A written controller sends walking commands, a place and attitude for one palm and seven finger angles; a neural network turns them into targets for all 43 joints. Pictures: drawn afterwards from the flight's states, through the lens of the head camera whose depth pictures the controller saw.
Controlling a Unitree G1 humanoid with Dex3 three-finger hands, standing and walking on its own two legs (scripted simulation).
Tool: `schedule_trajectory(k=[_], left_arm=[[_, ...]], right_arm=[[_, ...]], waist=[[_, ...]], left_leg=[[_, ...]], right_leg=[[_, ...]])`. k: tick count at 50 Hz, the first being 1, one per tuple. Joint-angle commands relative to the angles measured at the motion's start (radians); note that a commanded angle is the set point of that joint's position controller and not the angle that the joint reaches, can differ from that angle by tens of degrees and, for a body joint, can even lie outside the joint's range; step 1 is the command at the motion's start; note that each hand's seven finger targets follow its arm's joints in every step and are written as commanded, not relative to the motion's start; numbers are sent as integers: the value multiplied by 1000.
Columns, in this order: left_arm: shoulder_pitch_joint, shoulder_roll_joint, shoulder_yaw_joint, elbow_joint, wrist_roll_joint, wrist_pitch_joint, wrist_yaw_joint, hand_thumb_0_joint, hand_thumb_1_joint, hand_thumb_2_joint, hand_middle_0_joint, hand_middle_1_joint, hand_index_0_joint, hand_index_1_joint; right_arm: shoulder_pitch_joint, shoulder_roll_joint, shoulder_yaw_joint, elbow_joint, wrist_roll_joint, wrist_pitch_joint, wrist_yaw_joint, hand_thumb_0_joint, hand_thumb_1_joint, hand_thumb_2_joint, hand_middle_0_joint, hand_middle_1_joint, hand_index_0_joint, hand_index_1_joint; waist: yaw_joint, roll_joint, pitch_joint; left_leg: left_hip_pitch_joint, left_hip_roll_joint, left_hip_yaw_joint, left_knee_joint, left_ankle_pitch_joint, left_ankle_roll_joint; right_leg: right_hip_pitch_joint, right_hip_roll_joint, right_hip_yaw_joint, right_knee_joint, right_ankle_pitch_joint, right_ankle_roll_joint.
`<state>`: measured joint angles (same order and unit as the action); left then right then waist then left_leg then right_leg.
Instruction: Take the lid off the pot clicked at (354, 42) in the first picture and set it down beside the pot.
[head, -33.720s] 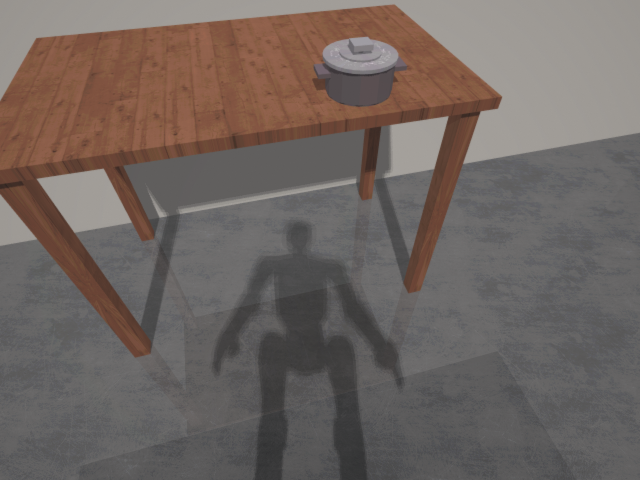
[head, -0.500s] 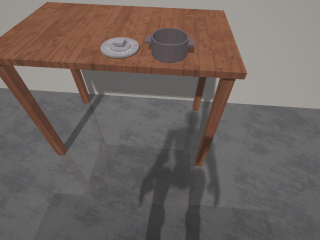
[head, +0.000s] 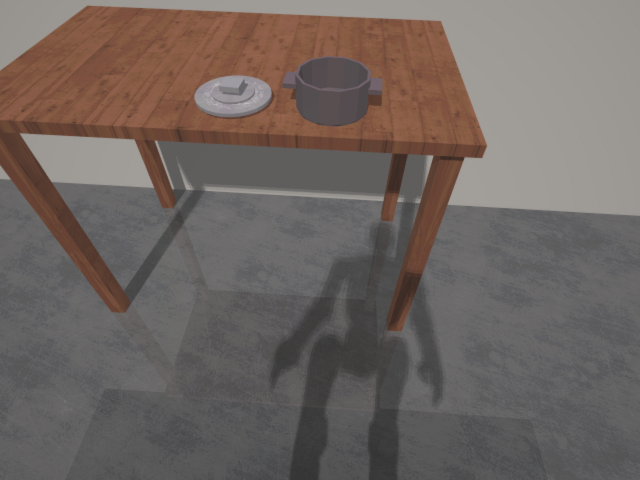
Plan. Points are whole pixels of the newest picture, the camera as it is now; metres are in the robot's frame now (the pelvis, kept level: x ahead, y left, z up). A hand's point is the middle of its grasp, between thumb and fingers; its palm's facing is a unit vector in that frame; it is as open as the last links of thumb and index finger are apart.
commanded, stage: look to check the result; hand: left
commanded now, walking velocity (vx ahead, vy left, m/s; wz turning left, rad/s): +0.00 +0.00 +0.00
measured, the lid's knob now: (232, 84) +0.84 +0.22 +0.07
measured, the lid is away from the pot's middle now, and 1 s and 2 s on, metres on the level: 0.22 0.22 0.22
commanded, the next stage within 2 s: stand and wait in 0.30 s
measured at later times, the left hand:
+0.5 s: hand out of the picture +0.04 +0.21 -0.17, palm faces -0.01 -0.96 -0.27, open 7.4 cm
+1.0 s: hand out of the picture +0.04 +0.21 -0.17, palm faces -0.02 -0.96 -0.27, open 7.4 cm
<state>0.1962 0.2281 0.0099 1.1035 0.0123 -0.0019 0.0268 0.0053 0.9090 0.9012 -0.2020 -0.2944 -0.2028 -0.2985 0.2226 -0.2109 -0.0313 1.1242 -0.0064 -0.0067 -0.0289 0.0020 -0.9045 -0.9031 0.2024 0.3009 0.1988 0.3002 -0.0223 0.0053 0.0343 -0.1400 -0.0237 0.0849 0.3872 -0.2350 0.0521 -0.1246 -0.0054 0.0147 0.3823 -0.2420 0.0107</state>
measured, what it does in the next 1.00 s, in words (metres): stands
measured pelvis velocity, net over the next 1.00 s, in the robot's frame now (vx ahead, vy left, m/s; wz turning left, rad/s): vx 0.00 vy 0.00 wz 0.00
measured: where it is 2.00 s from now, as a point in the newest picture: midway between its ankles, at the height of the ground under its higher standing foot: outside the picture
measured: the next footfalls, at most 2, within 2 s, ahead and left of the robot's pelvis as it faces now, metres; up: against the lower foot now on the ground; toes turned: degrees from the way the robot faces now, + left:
none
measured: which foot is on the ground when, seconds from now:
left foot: down 0.00-1.00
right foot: down 0.00-1.00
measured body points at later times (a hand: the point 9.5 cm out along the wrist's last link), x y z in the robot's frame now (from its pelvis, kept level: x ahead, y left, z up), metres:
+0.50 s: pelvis +0.00 +0.00 +0.00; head +0.01 +0.00 +0.45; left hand +0.04 +0.26 -0.15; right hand +0.03 -0.26 -0.15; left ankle -0.01 +0.08 -0.74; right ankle -0.02 -0.13 -0.74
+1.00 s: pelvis +0.00 +0.00 +0.00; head +0.01 +0.00 +0.45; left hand +0.04 +0.26 -0.15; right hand +0.02 -0.26 -0.15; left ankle -0.01 +0.08 -0.74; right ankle -0.02 -0.13 -0.74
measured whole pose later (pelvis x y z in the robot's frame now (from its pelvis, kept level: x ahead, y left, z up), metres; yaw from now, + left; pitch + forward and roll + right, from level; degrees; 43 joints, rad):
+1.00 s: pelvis +0.00 +0.00 +0.00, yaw +0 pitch -1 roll +0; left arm 0.19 0.25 0.00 1.12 0.01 0.00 0.02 0.01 0.91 0.90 -0.20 -0.29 -0.20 -0.30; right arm 0.20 -0.23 -0.03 1.13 -0.01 -0.01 -0.02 0.00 -0.90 -0.90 0.20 0.30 0.20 0.30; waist -0.02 0.00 0.04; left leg -0.13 -0.02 0.08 0.35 -0.22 0.05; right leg -0.11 -0.01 0.01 0.35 -0.23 0.01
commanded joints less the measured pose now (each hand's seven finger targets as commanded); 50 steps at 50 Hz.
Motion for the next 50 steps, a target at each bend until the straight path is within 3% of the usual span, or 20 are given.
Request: schedule_trajectory(k=[1, 5, 10, 13, 21, 28, 31, 39, 50], left_arm=[[25, 152, 29, -37, -5, -19, 7, 0, 900, 900, -200, -300, -200, -300], [12, 160, 27, -39, -5, -19, 6, 0, 900, 900, -200, -300, -200, -300], [14, 164, 27, -37, -4, -18, 4, 0, 900, 900, -200, -300, -200, -300], [16, 167, 27, -33, -6, -21, 5, 0, 900, 900, -200, -300, -200, -300], [15, 170, 26, -33, -5, -20, 5, 0, 900, 900, -200, -300, -200, -300], [18, 174, 26, -30, -5, -23, 6, 0, 900, 900, -200, -300, -200, -300], [18, 170, 24, -29, -5, -21, 6, 0, 900, 900, -200, -300, -200, -300], [24, 182, 27, -32, -4, -24, 6, 0, 900, 900, -200, -300, -200, -300], [17, 181, 25, -31, -4, -22, 5, 0, 900, 900, -200, -300, -200, -300]], right_arm=[[21, -147, -25, -37, -1, -18, -10, 0, -900, -900, 200, 300, 200, 300], [16, -153, -24, -36, 0, -17, -9, 0, -900, -900, 200, 300, 200, 300], [10, -160, -23, -35, -1, -17, -7, 0, -900, -900, 200, 300, 200, 300], [8, -167, -23, -35, 0, -19, -8, 0, -900, -900, 200, 300, 200, 300], [3, -167, -23, -33, 0, -17, -8, 0, -900, -900, 200, 300, 200, 300], [0, -172, -24, -32, 0, -18, -8, 0, -900, -900, 200, 300, 200, 300], [-1, -167, -22, -30, 0, -16, -8, 0, -900, -900, 200, 300, 200, 300], [-1, -176, -25, -34, 3, -19, -7, 0, -900, -900, 200, 300, 200, 300], [-2, -175, -23, -29, 1, -19, -7, 0, -900, -900, 200, 300, 200, 300]], waist=[[9, 11, -16], [7, -10, -6], [9, 6, -9], [8, -14, -36], [8, -2, -5], [8, -4, -26], [8, -1, 2], [10, -5, -29], [9, -1, -15]], left_leg=[[46, 155, -141, -72, 212, -1], [39, 156, -145, -79, 193, -2], [43, 159, -148, -92, 168, -2], [65, 158, -142, -78, 222, -1], [51, 158, -143, -89, 196, -4], [67, 157, -144, -83, 219, -3], [50, 158, -145, -94, 179, -4], [63, 158, -146, -86, 204, -2], [51, 158, -152, -99, 177, -3]], right_leg=[[-45, -103, 72, -51, 203, -46], [-47, -103, 72, -61, 189, -46], [-49, -103, 73, -69, 159, -45], [-35, -107, 74, -64, 213, -45], [-46, -105, 75, -73, 188, -45], [-37, -109, 78, -74, 210, -46], [-51, -105, 78, -81, 176, -46], [-35, -109, 81, -77, 200, -47], [-37, -110, 76, -83, 168, -46]])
